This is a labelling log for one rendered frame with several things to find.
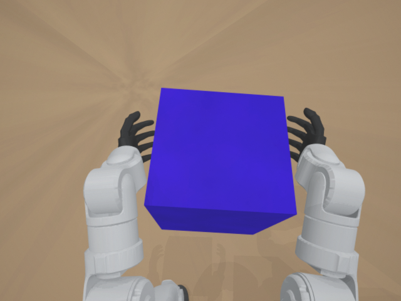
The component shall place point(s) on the right robot hand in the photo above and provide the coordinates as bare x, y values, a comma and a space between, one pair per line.
315, 132

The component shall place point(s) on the right robot forearm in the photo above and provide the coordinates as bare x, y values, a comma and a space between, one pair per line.
332, 214

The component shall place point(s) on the left robot thigh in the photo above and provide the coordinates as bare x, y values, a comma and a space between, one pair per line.
168, 292

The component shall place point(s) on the robot left upper arm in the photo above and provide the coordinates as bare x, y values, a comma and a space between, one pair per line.
134, 288

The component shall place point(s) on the robot right upper arm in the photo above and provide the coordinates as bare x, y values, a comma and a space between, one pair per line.
309, 287

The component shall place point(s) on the robot left shin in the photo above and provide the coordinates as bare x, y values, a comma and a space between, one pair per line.
168, 282

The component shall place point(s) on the left robot forearm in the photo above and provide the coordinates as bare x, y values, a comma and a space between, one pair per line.
111, 215

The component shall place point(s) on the carton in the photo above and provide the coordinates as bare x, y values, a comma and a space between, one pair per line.
220, 163

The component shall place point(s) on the left robot hand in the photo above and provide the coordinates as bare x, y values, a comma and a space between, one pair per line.
128, 131

